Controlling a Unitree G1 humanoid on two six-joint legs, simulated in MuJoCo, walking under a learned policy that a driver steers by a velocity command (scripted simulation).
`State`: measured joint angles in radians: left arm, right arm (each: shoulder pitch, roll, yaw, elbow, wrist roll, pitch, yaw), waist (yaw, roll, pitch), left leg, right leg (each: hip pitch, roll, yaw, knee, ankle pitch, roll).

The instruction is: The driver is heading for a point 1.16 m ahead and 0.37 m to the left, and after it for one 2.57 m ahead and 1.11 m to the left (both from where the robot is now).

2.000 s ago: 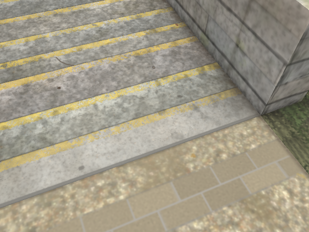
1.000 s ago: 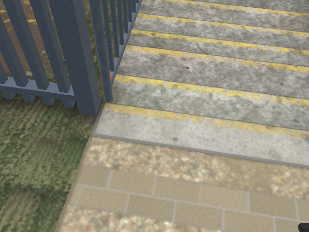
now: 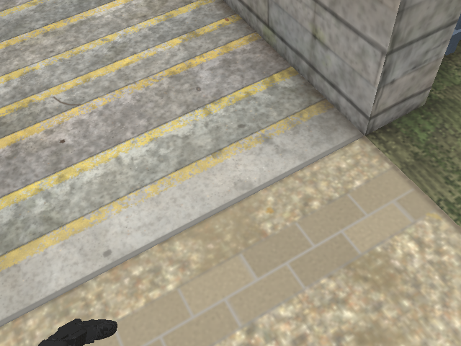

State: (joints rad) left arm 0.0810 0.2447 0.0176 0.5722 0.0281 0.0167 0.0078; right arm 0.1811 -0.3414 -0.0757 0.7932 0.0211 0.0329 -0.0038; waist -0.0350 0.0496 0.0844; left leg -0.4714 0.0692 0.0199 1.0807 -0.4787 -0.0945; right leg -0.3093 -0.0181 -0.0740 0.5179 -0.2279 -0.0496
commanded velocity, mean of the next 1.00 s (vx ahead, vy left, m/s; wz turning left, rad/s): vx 0.42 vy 0.00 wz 0.39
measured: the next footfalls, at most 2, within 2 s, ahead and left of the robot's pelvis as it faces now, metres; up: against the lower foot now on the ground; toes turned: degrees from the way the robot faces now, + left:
left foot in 0.34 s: +0.01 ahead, +0.13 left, +0.00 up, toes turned +22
right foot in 0.86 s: +0.38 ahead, +0.10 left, +0.00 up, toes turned +27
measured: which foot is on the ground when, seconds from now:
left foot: up 0.00-0.32, down 0.34-0.90, up 0.92-1.00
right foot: down 0.00-0.34, up 0.36-0.84, down 0.86-1.00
